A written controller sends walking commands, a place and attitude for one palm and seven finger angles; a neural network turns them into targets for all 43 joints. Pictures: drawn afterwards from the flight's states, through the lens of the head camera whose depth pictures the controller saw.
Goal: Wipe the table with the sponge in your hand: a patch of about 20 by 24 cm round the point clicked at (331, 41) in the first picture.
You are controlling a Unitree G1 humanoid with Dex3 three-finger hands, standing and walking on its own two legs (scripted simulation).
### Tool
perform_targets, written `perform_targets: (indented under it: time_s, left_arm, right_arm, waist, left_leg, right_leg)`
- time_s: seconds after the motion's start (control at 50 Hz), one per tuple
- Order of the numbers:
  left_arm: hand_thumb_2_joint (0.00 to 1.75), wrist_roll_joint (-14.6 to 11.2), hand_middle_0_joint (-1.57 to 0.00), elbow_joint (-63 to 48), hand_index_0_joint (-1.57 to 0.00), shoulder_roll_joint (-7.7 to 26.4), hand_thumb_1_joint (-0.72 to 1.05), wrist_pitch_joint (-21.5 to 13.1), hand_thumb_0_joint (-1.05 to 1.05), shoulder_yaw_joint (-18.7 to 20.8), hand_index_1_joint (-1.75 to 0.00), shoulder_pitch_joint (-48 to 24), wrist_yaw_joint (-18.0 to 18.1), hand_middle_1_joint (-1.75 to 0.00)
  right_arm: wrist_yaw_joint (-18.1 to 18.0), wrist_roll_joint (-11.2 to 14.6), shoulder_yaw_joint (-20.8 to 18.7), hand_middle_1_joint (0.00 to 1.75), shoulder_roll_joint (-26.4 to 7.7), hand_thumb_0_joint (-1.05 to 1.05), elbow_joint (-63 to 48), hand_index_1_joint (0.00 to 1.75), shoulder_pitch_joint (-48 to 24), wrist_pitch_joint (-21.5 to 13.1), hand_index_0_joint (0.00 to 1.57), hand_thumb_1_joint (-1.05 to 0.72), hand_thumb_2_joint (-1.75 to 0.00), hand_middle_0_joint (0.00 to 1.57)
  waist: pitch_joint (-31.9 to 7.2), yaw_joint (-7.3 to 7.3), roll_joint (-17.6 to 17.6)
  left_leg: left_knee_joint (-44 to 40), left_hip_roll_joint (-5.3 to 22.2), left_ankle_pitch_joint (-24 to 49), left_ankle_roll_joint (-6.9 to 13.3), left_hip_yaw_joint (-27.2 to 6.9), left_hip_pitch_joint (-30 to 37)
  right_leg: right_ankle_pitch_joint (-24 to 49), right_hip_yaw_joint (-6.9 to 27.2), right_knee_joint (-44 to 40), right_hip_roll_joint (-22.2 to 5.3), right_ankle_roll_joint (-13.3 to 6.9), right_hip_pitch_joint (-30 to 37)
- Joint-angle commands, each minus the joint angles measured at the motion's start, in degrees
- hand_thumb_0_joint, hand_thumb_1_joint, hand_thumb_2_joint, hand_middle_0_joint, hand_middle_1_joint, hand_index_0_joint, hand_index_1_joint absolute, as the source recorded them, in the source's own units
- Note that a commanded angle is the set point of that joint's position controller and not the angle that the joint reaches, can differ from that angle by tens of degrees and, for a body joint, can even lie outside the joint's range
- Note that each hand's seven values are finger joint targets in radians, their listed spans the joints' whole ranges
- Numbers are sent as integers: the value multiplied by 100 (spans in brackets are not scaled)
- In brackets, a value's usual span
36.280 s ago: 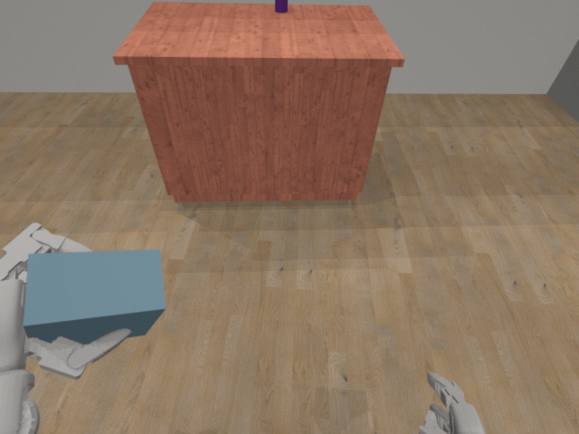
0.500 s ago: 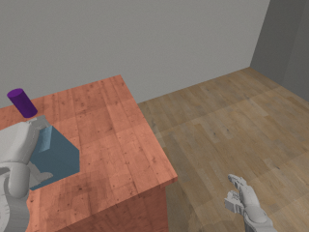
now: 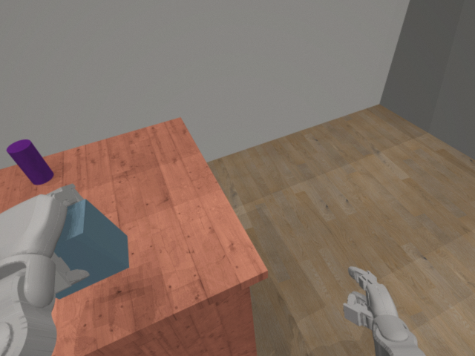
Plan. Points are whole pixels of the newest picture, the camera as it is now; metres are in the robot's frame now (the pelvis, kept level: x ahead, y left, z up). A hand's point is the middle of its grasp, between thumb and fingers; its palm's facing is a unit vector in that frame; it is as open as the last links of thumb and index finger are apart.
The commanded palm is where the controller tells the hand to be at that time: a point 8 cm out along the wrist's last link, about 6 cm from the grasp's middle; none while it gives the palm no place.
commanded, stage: bring the sponge back beside the body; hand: left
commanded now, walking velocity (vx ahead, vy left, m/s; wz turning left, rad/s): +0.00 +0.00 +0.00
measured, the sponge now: (79, 256) +0.20 +0.29 +0.11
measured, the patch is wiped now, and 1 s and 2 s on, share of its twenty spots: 1.00 1.00 1.00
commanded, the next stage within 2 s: step back with the hand held close in 0.80 s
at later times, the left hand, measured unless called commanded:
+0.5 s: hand (88, 245) +0.20 +0.26 +0.14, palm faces +0.18 -0.21 -0.96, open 10.5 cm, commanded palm +0.16 +0.27 +0.21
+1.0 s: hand (111, 237) +0.22 +0.23 +0.14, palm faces +0.26 -0.63 -0.74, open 10.5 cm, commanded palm +0.16 +0.26 +0.20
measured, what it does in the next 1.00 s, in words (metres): stands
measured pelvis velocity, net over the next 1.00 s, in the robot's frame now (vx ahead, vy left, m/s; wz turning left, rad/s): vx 0.00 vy -0.02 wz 0.02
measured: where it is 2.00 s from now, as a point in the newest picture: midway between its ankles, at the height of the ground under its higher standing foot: outside the picture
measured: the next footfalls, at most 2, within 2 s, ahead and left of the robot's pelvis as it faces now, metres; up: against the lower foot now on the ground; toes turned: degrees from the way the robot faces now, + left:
none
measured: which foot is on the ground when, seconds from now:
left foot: down 0.00-1.00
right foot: down 0.00-1.00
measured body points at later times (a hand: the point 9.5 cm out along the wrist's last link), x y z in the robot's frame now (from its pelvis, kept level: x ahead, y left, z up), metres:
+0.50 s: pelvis +0.00 -0.01 +0.00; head -0.02 -0.06 +0.45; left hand +0.19 +0.27 +0.19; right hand +0.26 -0.21 -0.07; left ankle +0.00 +0.10 -0.74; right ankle -0.01 -0.09 -0.74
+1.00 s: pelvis +0.00 -0.02 +0.00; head -0.01 -0.07 +0.45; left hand +0.20 +0.26 +0.18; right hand +0.26 -0.22 -0.07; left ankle +0.00 +0.10 -0.74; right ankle -0.01 -0.09 -0.74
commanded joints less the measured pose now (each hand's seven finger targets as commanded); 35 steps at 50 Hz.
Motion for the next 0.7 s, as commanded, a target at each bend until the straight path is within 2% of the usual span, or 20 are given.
perform_targets:
  time_s: [0.0,0.02,0.06,0.08,0.1,0.12,0.14,0.16,0.2,0.28,0.3,0.32,0.38,0.4,0.46,0.5,0.54,0.6,0.66,0.68]
  left_arm:
    - [130,383,-120,-1313,-120,1295,10,-169,0,876,-160,-1248,279,-160]
    - [130,389,-120,-1341,-120,1248,10,-205,0,829,-160,-1309,301,-160]
    - [130,401,-120,-1177,-120,1222,10,-210,0,845,-160,-1096,318,-160]
    - [130,387,-120,-1262,-120,1273,10,-223,0,905,-160,-1129,333,-160]
    - [130,443,-120,-1366,-120,1341,10,-193,0,964,-160,-1125,343,-160]
    - [130,406,-120,-1318,-120,1245,10,-201,0,894,-160,-1134,364,-160]
    - [130,410,-120,-1183,-120,1232,10,-189,0,906,-160,-1035,370,-160]
    - [130,403,-120,-1220,-120,1191,10,-188,0,878,-160,-1025,378,-160]
    - [130,410,-120,-1307,-120,1228,10,-143,0,938,-160,-966,394,-160]
    - [130,313,-120,-1121,-120,1004,10,-92,0,761,-160,-860,389,-160]
    - [130,345,-120,-1158,-120,1040,10,-65,0,779,-160,-894,384,-160]
    - [130,338,-120,-1186,-120,958,10,-74,0,683,-160,-976,388,-160]
    - [130,345,-120,-1174,-120,954,10,-82,0,663,-160,-966,409,-160]
    - [130,396,-120,-1222,-120,1029,10,-51,0,703,-160,-996,409,-160]
    - [130,430,-120,-1295,-120,1039,10,-94,0,704,-160,-1080,459,-160]
    - [130,448,-120,-1316,-120,1126,10,-52,0,775,-160,-1129,481,-160]
    - [130,427,-120,-1190,-120,1015,10,-55,0,698,-160,-1095,491,-160]
    - [130,413,-120,-1235,-120,1051,10,-19,0,722,-160,-1108,480,-160]
    - [130,378,-120,-1109,-120,889,10,-4,0,614,-160,-998,456,-160]
    - [130,376,-120,-1166,-120,916,10,-4,0,621,-160,-1035,450,-160]
  right_arm:
    - [-75,-11,-219,30,-532,0,-1122,30,-1471,-395,20,-90,-90,20]
    - [-69,-26,-221,30,-507,0,-1125,30,-1416,-414,20,-90,-90,20]
    - [-65,-40,-227,30,-515,0,-1087,30,-1364,-387,20,-90,-90,20]
    - [-59,-37,-237,30,-519,0,-1094,30,-1365,-369,20,-90,-90,20]
    - [-55,-41,-235,30,-523,0,-1113,30,-1463,-384,20,-90,-90,20]
    - [-47,-41,-225,30,-493,0,-1119,30,-1388,-377,20,-90,-90,20]
    - [-39,-38,-235,30,-509,0,-1076,30,-1366,-361,20,-90,-90,20]
    - [-30,-36,-245,30,-518,0,-1084,30,-1360,-331,20,-90,-90,20]
    - [-9,-43,-243,30,-521,0,-1112,30,-1440,-325,20,-90,-90,20]
    - [9,-20,-240,30,-513,0,-1106,30,-1392,-279,20,-90,-90,20]
    - [3,-23,-241,30,-524,0,-1112,30,-1435,-294,20,-90,-90,20]
    - [3,-6,-226,30,-512,0,-1128,30,-1426,-295,20,-90,-90,20]
    - [-13,-31,-244,30,-509,0,-1112,30,-1411,-307,20,-90,-90,20]
    - [-22,-44,-243,30,-525,0,-1113,30,-1434,-321,20,-90,-90,20]
    - [-23,-51,-254,30,-503,0,-1098,30,-1424,-317,20,-90,-90,20]
    - [-28,-60,-257,30,-519,0,-1092,30,-1432,-305,20,-90,-90,20]
    - [-30,-41,-248,30,-495,0,-1088,30,-1431,-307,20,-90,-90,20]
    - [-32,-55,-246,30,-506,0,-1104,30,-1456,-292,20,-90,-90,20]
    - [-18,-33,-248,30,-502,0,-1091,30,-1451,-280,20,-90,-90,20]
    - [-17,-34,-249,30,-507,0,-1100,30,-1457,-271,20,-90,-90,20]
  waist:
    - [-945,-32,1]
    - [-1037,-30,-60]
    - [-950,-18,-176]
    - [-971,-4,-171]
    - [-960,9,-3]
    - [-988,2,-66]
    - [-857,-9,-138]
    - [-937,-8,-144]
    - [-939,26,-3]
    - [-852,-22,-321]
    - [-798,-29,-214]
    - [-869,-52,-192]
    - [-903,-44,-278]
    - [-877,-46,-246]
    - [-1021,-32,-152]
    - [-891,-31,-138]
    - [-836,-37,-256]
    - [-824,-15,-109]
    - [-799,-41,-278]
    - [-858,-35,-198]
  left_leg:
    - [-307,124,1261,53,-168,223]
    - [-295,114,1283,63,-155,202]
    - [-302,122,1359,56,-158,179]
    - [-300,126,1383,57,-153,196]
    - [-300,115,1364,48,-168,221]
    - [-308,120,1371,52,-135,180]
    - [-285,120,1385,43,-135,172]
    - [-295,125,1402,42,-124,193]
    - [-297,116,1433,35,-115,200]
    - [-269,127,1373,53,-67,126]
    - [-287,127,1327,47,-71,149]
    - [-297,129,1308,50,-69,150]
    - [-225,98,1385,82,-41,189]
    - [-237,95,1340,74,-51,197]
    - [-207,83,1446,81,-33,239]
    - [-233,84,1410,66,-43,257]
    - [-246,92,1369,66,-37,217]
    - [-276,83,1327,60,-27,232]
    - [-252,94,1386,71,-13,215]
    - [-264,98,1364,69,-11,225]
  right_leg:
    - [1019,402,-333,-161,-93,259]
    - [1061,310,-279,-199,-75,359]
    - [1151,301,-281,-197,-78,369]
    - [1209,302,-278,-197,-75,384]
    - [1153,450,-312,-149,-121,343]
    - [1162,342,-272,-192,-92,423]
    - [1182,379,-304,-175,-95,338]
    - [1227,369,-282,-183,-93,393]
    - [1269,448,-296,-155,-115,393]
    - [1301,361,-290,-204,-45,381]
    - [1198,458,-338,-175,-67,305]
    - [1160,379,-296,-194,-56,361]
    - [1359,406,-295,-216,-28,391]
    - [1257,522,-339,-187,-47,344]
    - [1400,465,-264,-212,-50,463]
    - [1297,559,-341,-179,-69,377]
    - [1230,474,-321,-188,-48,382]
    - [1175,542,-372,-181,-53,386]
    - [1297,480,-335,-190,-32,392]
    - [1278,463,-322,-200,-30,411]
